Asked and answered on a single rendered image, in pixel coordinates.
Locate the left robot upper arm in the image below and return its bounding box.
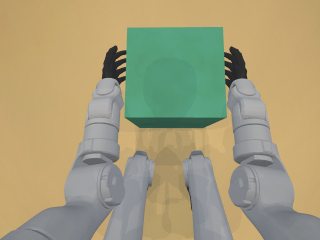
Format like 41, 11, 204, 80
0, 162, 126, 240

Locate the right robot upper arm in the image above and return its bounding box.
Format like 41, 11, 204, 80
228, 164, 320, 240

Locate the left robot shin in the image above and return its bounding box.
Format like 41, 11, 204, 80
124, 150, 149, 171

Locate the right robot forearm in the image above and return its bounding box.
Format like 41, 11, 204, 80
226, 78, 295, 202

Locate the left robot forearm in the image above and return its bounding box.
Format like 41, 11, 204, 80
64, 78, 124, 200

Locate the carton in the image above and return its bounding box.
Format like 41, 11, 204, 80
124, 27, 227, 128

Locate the left robot hand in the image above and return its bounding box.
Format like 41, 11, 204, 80
102, 45, 127, 85

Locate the right robot hand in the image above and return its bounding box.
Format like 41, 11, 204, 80
224, 46, 248, 89

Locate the left robot thigh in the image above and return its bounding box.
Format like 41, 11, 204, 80
103, 154, 155, 240

